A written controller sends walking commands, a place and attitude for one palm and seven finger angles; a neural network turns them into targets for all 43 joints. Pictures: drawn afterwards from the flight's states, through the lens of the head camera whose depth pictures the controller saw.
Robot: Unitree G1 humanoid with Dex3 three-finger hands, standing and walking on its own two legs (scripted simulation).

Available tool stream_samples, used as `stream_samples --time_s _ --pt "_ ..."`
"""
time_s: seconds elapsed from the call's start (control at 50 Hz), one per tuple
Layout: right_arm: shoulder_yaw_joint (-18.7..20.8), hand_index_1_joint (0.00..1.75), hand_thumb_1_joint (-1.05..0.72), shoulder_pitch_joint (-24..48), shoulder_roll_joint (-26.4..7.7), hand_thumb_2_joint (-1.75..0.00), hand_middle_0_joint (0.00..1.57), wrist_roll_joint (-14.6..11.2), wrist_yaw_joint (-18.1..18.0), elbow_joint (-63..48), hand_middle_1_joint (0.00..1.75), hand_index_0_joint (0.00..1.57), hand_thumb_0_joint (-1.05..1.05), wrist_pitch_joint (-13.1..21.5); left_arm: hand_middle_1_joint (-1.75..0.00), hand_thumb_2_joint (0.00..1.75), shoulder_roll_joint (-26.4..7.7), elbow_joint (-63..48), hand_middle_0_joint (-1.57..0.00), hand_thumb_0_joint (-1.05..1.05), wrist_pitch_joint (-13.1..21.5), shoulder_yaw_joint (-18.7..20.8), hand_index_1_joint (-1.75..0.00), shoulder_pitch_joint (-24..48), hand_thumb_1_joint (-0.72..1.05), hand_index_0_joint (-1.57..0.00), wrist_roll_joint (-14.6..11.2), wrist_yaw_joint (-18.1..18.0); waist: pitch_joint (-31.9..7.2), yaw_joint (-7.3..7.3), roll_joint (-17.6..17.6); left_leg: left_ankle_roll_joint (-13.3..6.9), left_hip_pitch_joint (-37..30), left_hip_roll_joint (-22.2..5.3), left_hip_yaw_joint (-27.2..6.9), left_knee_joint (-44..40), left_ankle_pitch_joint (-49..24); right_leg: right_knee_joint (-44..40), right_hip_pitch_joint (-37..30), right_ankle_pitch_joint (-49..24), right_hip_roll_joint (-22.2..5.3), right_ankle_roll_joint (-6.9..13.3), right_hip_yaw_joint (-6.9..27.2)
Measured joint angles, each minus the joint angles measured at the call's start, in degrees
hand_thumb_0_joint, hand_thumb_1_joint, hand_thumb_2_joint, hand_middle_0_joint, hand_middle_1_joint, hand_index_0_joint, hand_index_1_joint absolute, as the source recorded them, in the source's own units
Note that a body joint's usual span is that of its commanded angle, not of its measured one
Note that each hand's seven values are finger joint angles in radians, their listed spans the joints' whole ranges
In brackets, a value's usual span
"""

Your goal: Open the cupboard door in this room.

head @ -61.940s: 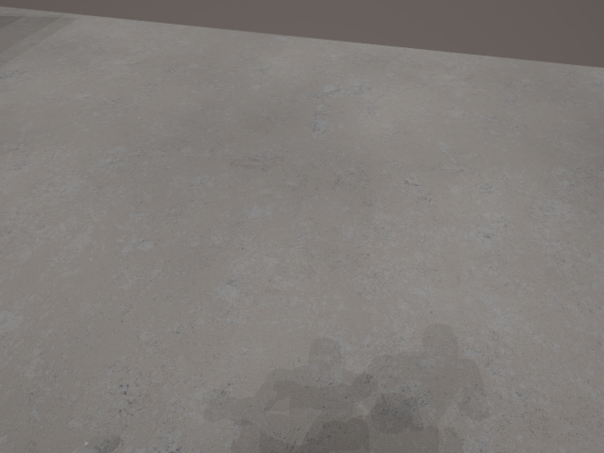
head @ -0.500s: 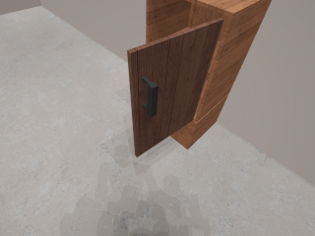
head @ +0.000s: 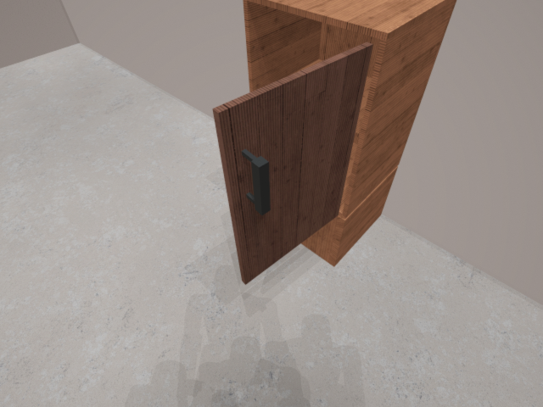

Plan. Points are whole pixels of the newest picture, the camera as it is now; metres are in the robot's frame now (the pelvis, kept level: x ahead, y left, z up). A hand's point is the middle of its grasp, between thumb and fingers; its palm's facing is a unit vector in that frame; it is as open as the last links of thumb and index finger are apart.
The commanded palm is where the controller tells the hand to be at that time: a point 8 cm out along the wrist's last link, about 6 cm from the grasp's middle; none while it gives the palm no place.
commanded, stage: let the arm hang, fingers relaxed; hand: left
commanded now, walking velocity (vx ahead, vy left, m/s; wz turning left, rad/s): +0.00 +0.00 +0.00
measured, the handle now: (255, 182) +0.54 +0.07 +0.00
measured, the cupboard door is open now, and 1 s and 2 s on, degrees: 83 83 83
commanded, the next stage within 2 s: look to check the result in 0.30 s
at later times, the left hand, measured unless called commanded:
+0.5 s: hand out of the picture -0.03 +0.16 -0.18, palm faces +0.06 -0.98 -0.17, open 7.4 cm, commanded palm none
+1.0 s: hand out of the picture -0.01 +0.16 -0.17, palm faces +0.05 -0.98 -0.17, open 7.4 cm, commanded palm none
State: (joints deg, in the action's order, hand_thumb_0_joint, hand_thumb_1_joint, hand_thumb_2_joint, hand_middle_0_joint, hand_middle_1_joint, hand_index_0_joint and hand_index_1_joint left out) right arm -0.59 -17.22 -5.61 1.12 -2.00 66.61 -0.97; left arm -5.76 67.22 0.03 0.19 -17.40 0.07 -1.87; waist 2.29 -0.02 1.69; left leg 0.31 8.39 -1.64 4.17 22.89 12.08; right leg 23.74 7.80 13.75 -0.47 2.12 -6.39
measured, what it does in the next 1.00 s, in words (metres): stands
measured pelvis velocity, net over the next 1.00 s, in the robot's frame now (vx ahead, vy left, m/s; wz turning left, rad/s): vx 0.01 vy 0.00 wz -0.01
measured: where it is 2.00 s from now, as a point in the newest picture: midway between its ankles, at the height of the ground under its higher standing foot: outside the picture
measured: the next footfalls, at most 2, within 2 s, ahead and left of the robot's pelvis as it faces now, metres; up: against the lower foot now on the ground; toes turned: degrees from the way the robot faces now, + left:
none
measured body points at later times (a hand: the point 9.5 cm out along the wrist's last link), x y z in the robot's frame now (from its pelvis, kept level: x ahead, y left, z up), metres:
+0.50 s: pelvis +0.00 +0.00 +0.00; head +0.01 -0.01 +0.45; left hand -0.03 +0.21 -0.16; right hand -0.04 -0.19 -0.17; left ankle +0.00 +0.12 -0.74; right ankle -0.01 -0.09 -0.74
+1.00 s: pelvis +0.01 +0.00 +0.00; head +0.02 -0.01 +0.45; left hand -0.01 +0.21 -0.16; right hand -0.02 -0.20 -0.17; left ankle +0.00 +0.12 -0.74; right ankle -0.01 -0.09 -0.74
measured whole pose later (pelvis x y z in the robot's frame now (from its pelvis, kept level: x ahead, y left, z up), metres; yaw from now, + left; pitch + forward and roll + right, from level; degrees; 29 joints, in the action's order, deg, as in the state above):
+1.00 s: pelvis +0.01 +0.00 +0.00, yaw -1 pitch -1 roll +1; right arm -0.2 -16.7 -6.2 1.1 -2.2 66.3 -0.3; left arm -5.8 66.4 0.5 0.7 -16.8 0.2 -2.0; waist 2.5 0.2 0.8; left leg 0.1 8.8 -1.4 4.8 22.5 12.5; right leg 24.0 8.7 14.2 -0.8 1.7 -5.7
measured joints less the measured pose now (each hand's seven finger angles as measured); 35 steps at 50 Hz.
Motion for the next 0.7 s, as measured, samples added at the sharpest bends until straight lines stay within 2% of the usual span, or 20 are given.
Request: stream_samples --time_s 0.14,0.7 --pt "0.31 0.30 -0.91 -0.80 0.34 -0.90 0.20 0.10 -0.17 0.06 0.30 0.20 0.01 0.19 -0.30 0.90 1.00 -0.07 -0.20 0.01 0.08 0.06 -0.30 0.02 0.91 -0.20 0.13 -0.13 -0.47 0.22 -0.84 0.03 0.43 -0.16 0.31 0.39 0.11 0.48 0.61 0.02 0.11 0.07 0.32" --pt "0.45 0.30 -0.91 -0.36 -0.28 -0.90 0.20 0.03 -0.19 -0.36 0.29 0.20 0.00 0.33 -0.30 0.90 -0.10 -0.35 -0.20 0.00 0.26 0.46 -0.30 -0.31 0.91 -0.20 0.09 -0.20 0.23 0.16 -0.73 -0.35 0.87 0.21 0.68 0.27 0.21 0.59 1.26 0.07 -0.25 -0.36 0.70"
